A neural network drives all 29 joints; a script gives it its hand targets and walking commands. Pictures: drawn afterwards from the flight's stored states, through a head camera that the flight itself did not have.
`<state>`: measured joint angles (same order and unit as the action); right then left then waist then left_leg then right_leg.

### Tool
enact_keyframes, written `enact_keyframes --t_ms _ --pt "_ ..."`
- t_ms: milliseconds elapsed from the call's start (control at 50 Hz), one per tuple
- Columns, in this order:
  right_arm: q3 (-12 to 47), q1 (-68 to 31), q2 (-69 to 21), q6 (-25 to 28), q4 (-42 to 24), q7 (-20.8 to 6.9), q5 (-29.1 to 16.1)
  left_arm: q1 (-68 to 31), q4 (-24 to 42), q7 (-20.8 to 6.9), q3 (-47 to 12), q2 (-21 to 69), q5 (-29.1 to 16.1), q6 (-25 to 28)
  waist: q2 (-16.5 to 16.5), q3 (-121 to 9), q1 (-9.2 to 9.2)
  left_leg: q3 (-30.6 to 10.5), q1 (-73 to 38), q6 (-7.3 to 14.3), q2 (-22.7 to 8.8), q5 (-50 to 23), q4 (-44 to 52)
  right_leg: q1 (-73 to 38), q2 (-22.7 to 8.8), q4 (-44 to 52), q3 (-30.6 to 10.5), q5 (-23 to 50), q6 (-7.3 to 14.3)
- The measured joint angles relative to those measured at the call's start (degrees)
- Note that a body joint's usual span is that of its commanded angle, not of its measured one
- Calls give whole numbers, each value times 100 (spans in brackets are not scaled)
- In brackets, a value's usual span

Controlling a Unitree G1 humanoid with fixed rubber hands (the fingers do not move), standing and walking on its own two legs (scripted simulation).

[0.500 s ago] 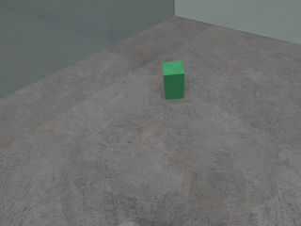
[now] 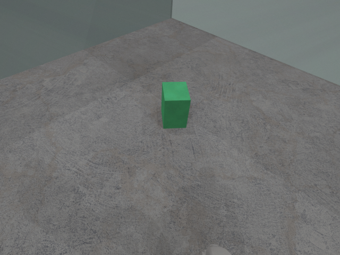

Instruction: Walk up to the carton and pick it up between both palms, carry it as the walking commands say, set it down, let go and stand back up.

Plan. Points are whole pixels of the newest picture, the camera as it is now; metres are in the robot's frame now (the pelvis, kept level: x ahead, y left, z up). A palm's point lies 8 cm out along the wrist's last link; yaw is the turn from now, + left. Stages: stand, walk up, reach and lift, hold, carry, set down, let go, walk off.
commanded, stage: walk up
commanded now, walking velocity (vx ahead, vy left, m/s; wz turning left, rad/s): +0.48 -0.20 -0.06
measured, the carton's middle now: (174, 105) +1.32 -0.13 -0.64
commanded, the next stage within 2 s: none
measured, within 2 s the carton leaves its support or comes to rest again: neither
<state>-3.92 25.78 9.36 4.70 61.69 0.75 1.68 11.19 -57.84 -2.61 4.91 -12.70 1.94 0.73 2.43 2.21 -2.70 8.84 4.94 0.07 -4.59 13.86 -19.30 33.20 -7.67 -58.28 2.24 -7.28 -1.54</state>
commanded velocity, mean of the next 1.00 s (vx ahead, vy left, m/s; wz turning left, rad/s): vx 0.50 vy -0.06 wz -0.01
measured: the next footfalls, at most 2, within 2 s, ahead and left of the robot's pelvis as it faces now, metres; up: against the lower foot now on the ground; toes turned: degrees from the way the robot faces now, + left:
right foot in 0.24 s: +0.31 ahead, -0.20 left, +0.00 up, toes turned -9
left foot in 0.84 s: +0.59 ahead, +0.06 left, +0.00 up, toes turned +10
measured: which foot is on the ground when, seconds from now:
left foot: down 0.00-0.26, up 0.28-0.82, down 0.84-1.00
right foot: up 0.00-0.22, down 0.24-0.84, up 0.86-1.00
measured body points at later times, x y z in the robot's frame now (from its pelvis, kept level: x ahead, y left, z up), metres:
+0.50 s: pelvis +0.26 -0.10 +0.00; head +0.28 -0.14 +0.45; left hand +0.22 +0.15 -0.13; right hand +0.34 -0.35 -0.16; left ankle +0.27 +0.07 -0.65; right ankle +0.27 -0.19 -0.75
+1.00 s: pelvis +0.53 -0.04 -0.01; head +0.56 -0.01 +0.44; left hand +0.52 +0.20 -0.17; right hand +0.56 -0.29 -0.14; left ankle +0.55 +0.05 -0.75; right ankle +0.44 -0.19 -0.65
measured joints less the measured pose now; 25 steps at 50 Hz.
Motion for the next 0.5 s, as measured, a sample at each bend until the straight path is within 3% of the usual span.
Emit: enact_keyframes --t_ms 120,220,240,280,320,360,420,500 --pt "47 426 -182 20 13 49 18 -478 270 -161 -135 121 -35 -24 -49 -5 -197 77 -656 -246 -71 283 410 147 10 1785 289 667 -88" --pt "-22 455 -131 -13 31 70 11 -810 445 -170 -207 225 -33 59 -169 -14 -292 58 -1035 -588 -230 800 311 -326 169 2727 528 295 85" --pt "-31 453 -94 -30 39 60 14 -842 444 -138 -198 218 -21 122 -199 -19 -265 28 -1003 -626 -303 1024 14 -535 220 2893 574 134 154" --pt "-23 193 23 -88 52 22 -13 -898 343 -28 -141 242 10 297 -385 153 -105 -165 -456 -413 -564 1411 -1611 -534 377 2494 669 65 334" --pt "-39 -208 99 -93 -60 -24 -61 -735 186 57 -101 187 -16 380 -337 255 16 -571 459 -194 -335 1341 -3575 -645 350 2286 648 -243 430" --pt "-71 -600 212 -58 -207 -60 -47 -411 7 109 -106 150 -11 404 -341 257 150 -639 1255 -35 -194 837 -4669 -970 344 2538 652 -298 435" --pt "-112 -1120 363 -109 -406 -103 37 198 -211 152 -136 165 -36 437 -405 206 377 -537 2045 -15 -177 229 -4916 -1530 391 3052 628 -297 417" --pt "-125 -1564 425 -351 -559 -186 47 1035 -417 182 -213 254 -70 480 -464 39 559 -477 2634 -115 -201 -382 -4489 -2174 408 3572 530 -366 383"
